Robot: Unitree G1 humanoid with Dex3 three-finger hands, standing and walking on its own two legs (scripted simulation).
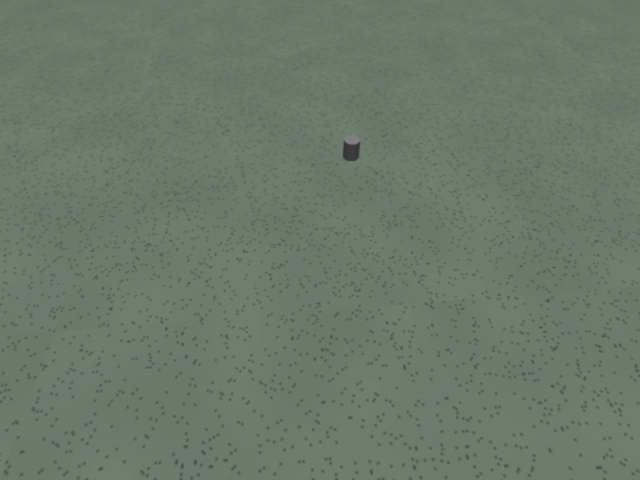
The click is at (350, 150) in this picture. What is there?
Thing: mug
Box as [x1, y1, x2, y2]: [343, 134, 359, 158]
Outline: 353,134 348,135 344,138 343,155 347,158 355,158 358,155 359,138
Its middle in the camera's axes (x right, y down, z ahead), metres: +0.16 -0.49 +2.02
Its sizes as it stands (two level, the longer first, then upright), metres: 0.115 0.081 0.090
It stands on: the floor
